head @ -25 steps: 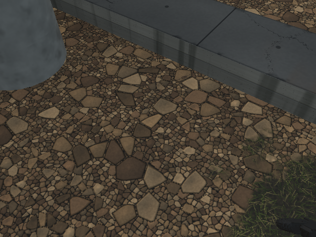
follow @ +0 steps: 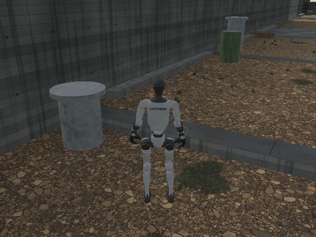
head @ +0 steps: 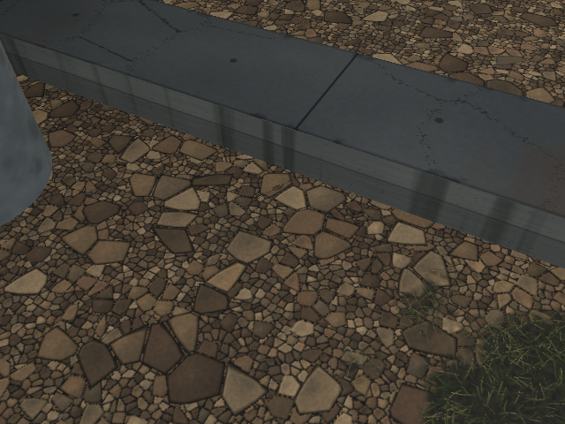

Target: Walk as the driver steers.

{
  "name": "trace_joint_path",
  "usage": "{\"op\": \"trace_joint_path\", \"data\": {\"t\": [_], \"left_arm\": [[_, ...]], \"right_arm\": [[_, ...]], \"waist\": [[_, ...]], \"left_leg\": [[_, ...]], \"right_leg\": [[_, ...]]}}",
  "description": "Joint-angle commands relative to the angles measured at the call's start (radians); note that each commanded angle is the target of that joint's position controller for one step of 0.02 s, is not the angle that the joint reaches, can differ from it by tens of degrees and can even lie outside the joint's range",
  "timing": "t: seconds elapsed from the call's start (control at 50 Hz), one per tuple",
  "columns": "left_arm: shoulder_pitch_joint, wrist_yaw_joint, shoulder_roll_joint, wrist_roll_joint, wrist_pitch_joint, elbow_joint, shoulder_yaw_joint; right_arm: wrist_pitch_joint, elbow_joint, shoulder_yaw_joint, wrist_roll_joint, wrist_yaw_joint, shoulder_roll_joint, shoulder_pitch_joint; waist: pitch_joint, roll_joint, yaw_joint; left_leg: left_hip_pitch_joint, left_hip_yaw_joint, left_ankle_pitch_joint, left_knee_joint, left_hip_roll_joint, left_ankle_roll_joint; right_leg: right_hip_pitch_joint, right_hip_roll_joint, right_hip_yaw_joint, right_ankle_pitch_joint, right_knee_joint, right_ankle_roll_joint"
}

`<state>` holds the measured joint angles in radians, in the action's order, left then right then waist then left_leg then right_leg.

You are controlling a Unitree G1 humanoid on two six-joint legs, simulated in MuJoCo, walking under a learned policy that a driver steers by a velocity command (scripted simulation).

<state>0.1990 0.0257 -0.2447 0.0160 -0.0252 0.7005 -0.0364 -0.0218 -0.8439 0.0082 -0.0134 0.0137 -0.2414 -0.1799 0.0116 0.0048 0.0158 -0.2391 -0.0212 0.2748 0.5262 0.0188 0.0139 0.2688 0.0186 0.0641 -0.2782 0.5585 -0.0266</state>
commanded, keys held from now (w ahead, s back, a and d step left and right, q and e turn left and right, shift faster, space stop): w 0.46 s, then w+q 0.34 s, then e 0.20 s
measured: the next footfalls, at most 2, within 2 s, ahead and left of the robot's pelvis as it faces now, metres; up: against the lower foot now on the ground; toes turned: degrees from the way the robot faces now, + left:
right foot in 0.54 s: +0.36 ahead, -0.17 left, +0.00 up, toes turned -1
left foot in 1.04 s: +0.58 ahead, +0.11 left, +0.00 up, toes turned +8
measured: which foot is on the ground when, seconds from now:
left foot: down 0.00-0.54, up 0.56-1.00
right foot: down 0.00-0.22, up 0.24-0.52, down 0.54-1.00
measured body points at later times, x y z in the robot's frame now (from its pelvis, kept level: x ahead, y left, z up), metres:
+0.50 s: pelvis +0.18 -0.04 -0.01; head +0.21 -0.05 +0.44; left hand +0.42 +0.18 -0.06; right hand +0.12 -0.32 -0.14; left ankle +0.00 +0.11 -0.73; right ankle +0.32 -0.16 -0.72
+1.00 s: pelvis +0.40 -0.05 +0.00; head +0.42 -0.04 +0.45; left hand +0.37 +0.22 -0.13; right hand +0.63 -0.25 -0.09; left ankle +0.54 +0.11 -0.71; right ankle +0.32 -0.16 -0.73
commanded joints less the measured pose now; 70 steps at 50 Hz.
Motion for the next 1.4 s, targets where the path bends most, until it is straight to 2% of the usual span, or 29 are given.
{"op": "trace_joint_path", "data": {"t": [0.02, 0.12, 0.18, 0.22, 0.24, 0.26, 0.32, 0.38, 0.46, 0.52, 0.54, 0.56, 0.58, 0.6, 0.62, 0.66, 0.76, 0.82, 0.9, 0.98, 1.02, 1.04, 1.06, 1.08, 1.1, 1.12, 1.16, 1.22, 1.4], "left_arm": [[0.039, 0.001, -0.125, -0.012, 0.025, -0.045, -0.035], [0.068, -0.008, -0.143, -0.031, 0.074, -0.059, -0.04], [0.021, -0.017, -0.129, -0.037, 0.091, -0.099, -0.039], [-0.054, -0.019, -0.104, -0.03, 0.115, -0.143, -0.032], [-0.101, -0.018, -0.11, -0.039, 0.122, -0.16, -0.033], [-0.117, -0.02, -0.113, -0.055, 0.121, -0.163, -0.036], [-0.165, -0.043, -0.067, -0.048, 0.12, -0.182, -0.019], [-0.159, -0.078, -0.013, -0.034, 0.121, -0.182, 0.004], [-0.119, -0.064, -0.102, -0.041, 0.106, -0.174, -0.031], [0.149, -0.038, -0.176, -0.035, 0.095, -0.1, -0.081], [0.3, -0.02, -0.26, -0.024, 0.085, -0.08, -0.1], [0.295, -0.031, -0.315, 0.005, 0.092, -0.086, -0.092], [0.234, -0.038, -0.226, -0.009, 0.104, -0.087, -0.074], [0.16, -0.039, -0.185, -0.025, 0.113, -0.081, -0.059], [0.099, -0.043, -0.158, -0.02, 0.119, -0.074, -0.051], [0.024, -0.045, -0.113, -0.003, 0.136, -0.056, -0.043], [0.037, -0.029, -0.126, 0.002, 0.159, 0.006, -0.056], [0.068, -0.018, -0.134, 0.003, 0.15, 0.038, -0.059], [0.102, -0.011, -0.159, -0.019, 0.12, 0.086, -0.058], [0.142, -0.014, -0.201, -0.036, 0.088, 0.134, -0.067], [0.097, -0.011, -0.203, -0.047, 0.077, 0.138, -0.068], [0.124, -0.011, -0.175, -0.038, 0.079, 0.142, -0.059], [0.145, -0.013, -0.111, -0.007, 0.086, 0.109, -0.035], [0.259, -0.014, -0.03, -0.019, 0.085, 0.118, -0.007], [0.232, -0.012, -0.139, -0.045, 0.072, 0.139, -0.039], [0.154, -0.007, -0.164, -0.062, 0.058, 0.112, -0.053], [0.115, 0.017, -0.146, -0.042, 0.013, 0.111, -0.06], [0.145, 0.03, -0.109, -0.032, -0.031, 0.097, -0.061], [0.042, -0.02, -0.136, -0.025, -0.039, 0.023, -0.066]], "right_arm": [[-0.007, 0.044, 0.032, 0.013, -0.009, -0.114, 0.001], [-0.071, 0.044, 0.035, 0.028, 0.012, -0.098, -0.022], [-0.092, 0.008, 0.051, 0.035, 0.027, -0.141, -0.101], [-0.081, -0.037, 0.088, 0.041, 0.027, -0.241, -0.277], [-0.077, -0.046, 0.091, 0.03, 0.023, -0.244, -0.335], [-0.075, -0.046, 0.08, 0.026, 0.016, -0.214, -0.332], [-0.05, -0.027, 0.054, 0.026, -0.007, -0.145, -0.258], [-0.03, 0.01, 0.056, 0.027, -0.025, -0.175, -0.136], [-0.047, -0.003, 0.081, 0.05, -0.023, -0.246, -0.178], [-0.039, -0.008, 0.07, 0.034, -0.019, -0.202, -0.197], [-0.037, 0.018, 0.04, -0.003, -0.017, -0.108, -0.224], [-0.055, 0.033, 0.017, 0.034, -0.014, -0.014, -0.357], [-0.061, 0.029, 0.05, 0.066, -0.01, -0.147, -0.273], [-0.06, 0.058, 0.065, 0.073, -0.01, -0.188, -0.178], [-0.056, 0.06, 0.065, 0.059, -0.017, -0.176, -0.142], [-0.033, 0.039, 0.074, 0.046, -0.019, -0.151, -0.18], [0.007, 0.061, 0.078, 0.039, -0.025, -0.107, -0.114], [-0.002, 0.08, 0.078, 0.029, -0.015, -0.096, -0.048], [-0.028, 0.128, 0.046, 0.0, 0.009, -0.036, 0.099], [-0.042, 0.154, 0.055, 0.007, 0.02, -0.083, 0.145], [-0.052, 0.123, 0.074, 0.0, 0.013, -0.132, 0.043], [-0.058, 0.095, 0.096, -0.009, 0.001, -0.197, -0.045], [-0.055, 0.087, 0.113, -0.035, -0.016, -0.281, -0.153], [-0.038, 0.098, 0.108, -0.031, -0.024, -0.283, -0.143], [-0.022, 0.123, 0.097, -0.017, -0.024, -0.224, -0.13], [-0.016, 0.13, 0.085, -0.004, -0.027, -0.187, -0.059], [-0.01, 0.126, 0.069, 0.005, -0.032, -0.125, 0.061], [-0.014, 0.117, 0.075, -0.019, -0.035, -0.133, 0.138], [0.015, 0.075, 0.1, 0.018, -0.055, -0.207, 0.159]], "waist": [[0.027, -0.079, -0.015], [0.057, -0.127, -0.001], [-0.004, -0.019, 0.028], [-0.032, 0.198, 0.1], [0.01, 0.229, 0.132], [0.053, 0.12, 0.116], [0.091, 0.065, 0.076], [0.083, 0.112, 0.038], [0.053, 0.116, -0.001], [-0.105, 0.075, -0.153], [-0.246, -0.116, -0.187], [-0.375, -0.384, -0.095], [-0.241, -0.239, -0.113], [-0.098, -0.184, -0.097], [-0.048, -0.113, -0.065], [-0.02, -0.14, -0.003], [0.038, -0.065, 0.005], [0.066, -0.034, -0.012], [0.089, -0.019, -0.047], [0.036, -0.073, -0.052], [-0.03, -0.086, 0.019], [-0.106, -0.052, 0.045], [-0.269, 0.081, 0.059], [-0.421, 0.272, 0.023], [-0.448, 0.164, 0.062], [-0.323, 0.14, 0.043], [-0.154, 0.103, -0.012], [-0.087, 0.148, -0.058], [-0.106, 0.12, -0.049]], "left_leg": [[-0.103, 0.019, 0.261, -0.044, -0.015, 0.043], [-0.162, 0.025, 0.209, 0.055, -0.018, 0.082], [-0.009, 0.107, 0.015, -0.01, -0.061, 0.116], [0.336, 0.433, -0.217, -0.147, -0.243, 0.238], [0.443, 0.609, -0.361, -0.216, -0.391, 0.332], [0.488, 0.599, -0.363, -0.192, -0.422, 0.339], [0.42, 0.394, -0.281, -0.268, -0.342, 0.231], [0.095, 0.14, -0.253, -0.365, -0.187, 0.156], [0.141, 0.121, -0.363, -0.351, -0.246, 0.136], [0.053, 0.068, -0.58, 0.048, -0.18, 0.069], [-0.135, 0.032, -0.198, 0.404, -0.101, 0.024], [-0.357, 0.128, 0.317, 0.705, 0.044, -0.003], [-0.458, 0.175, 0.259, 0.82, -0.008, 0.002], [-0.503, 0.14, 0.165, 0.817, -0.059, 0.02], [-0.462, 0.125, 0.079, 0.777, -0.106, 0.023], [-0.349, 0.141, -0.014, 0.698, -0.154, 0.016], [-0.433, 0.168, -0.136, 0.588, -0.149, -0.008], [-0.482, 0.175, -0.254, 0.441, -0.131, -0.023], [-0.354, 0.033, -0.348, 0.16, -0.114, -0.029], [-0.297, 0.036, -0.268, 0.022, -0.067, -0.008], [-0.142, 0.019, -0.318, -0.091, -0.034, 0.023], [0.042, 0.031, -0.556, -0.12, -0.061, 0.052], [0.37, 0.198, -1.037, 0.019, -0.264, 0.135], [0.578, 0.447, -1.139, 0.014, -0.489, 0.313], [0.483, 0.423, -0.918, -0.049, -0.452, 0.306], [0.385, 0.326, -0.707, -0.099, -0.408, 0.269], [0.129, 0.224, -0.338, -0.21, -0.336, 0.216], [-0.081, 0.108, -0.199, -0.307, -0.311, 0.22], [0.006, -0.011, -0.163, -0.258, -0.364, 0.179]], "right_leg": [[0.008, 0.032, 0.063, -0.248, -0.104, 0.093], [-0.015, 0.121, 0.22, -0.183, -0.119, 0.174], [0.024, 0.053, 0.109, 0.1, 0.04, 0.138], [0.372, -0.061, -0.063, 0.119, 0.378, 0.046], [0.599, -0.056, -0.039, -0.307, 0.576, 0.033], [0.732, 0.0, 0.003, -0.357, 0.683, 0.046], [0.765, 0.094, -0.019, -0.171, 0.571, 0.051], [0.337, 0.048, -0.107, 0.116, 0.225, 0.023], [0.141, -0.002, -0.101, 0.234, 0.051, 0.046], [-0.249, -0.023, -0.106, 0.192, 0.021, 0.106], [-0.49, 0.206, 0.152, 0.084, 0.008, 0.158], [-0.599, 0.408, 0.682, -0.207, -0.253, 0.299], [-0.469, 0.385, 0.71, -0.434, -0.357, 0.271], [-0.341, 0.363, 0.539, -0.401, -0.353, 0.233], [-0.223, 0.318, 0.399, -0.247, -0.355, 0.212], [-0.088, 0.243, 0.193, -0.064, -0.392, 0.183], [-0.083, 0.253, 0.013, 0.097, -0.47, 0.213], [-0.127, 0.247, -0.063, 0.187, -0.474, 0.219], [-0.11, 0.2, -0.146, 0.482, -0.421, 0.221], [-0.245, 0.224, -0.079, 0.611, -0.274, 0.198], [-0.263, 0.196, -0.057, 0.644, -0.14, 0.154], [-0.21, 0.131, -0.08, 0.592, -0.004, 0.11], [0.016, 0.053, -0.118, 0.215, 0.267, 0.05], [0.262, -0.066, -0.066, -0.458, 0.565, -0.006], [0.273, -0.034, 0.048, -0.465, 0.677, -0.014], [0.353, 0.0, 0.017, -0.403, 0.705, -0.013], [0.333, 0.06, -0.008, -0.276, 0.639, -0.036], [0.203, 0.058, -0.053, -0.173, 0.574, -0.047], [0.053, 0.06, -0.116, -0.041, 0.173, 0.026]]}}
Keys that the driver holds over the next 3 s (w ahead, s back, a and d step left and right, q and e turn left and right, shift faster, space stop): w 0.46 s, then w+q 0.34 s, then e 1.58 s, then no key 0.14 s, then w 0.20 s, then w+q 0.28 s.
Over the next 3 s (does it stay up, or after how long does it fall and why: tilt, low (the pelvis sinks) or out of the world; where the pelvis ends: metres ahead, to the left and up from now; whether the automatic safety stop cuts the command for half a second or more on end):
stays up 0.59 -0.13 0.01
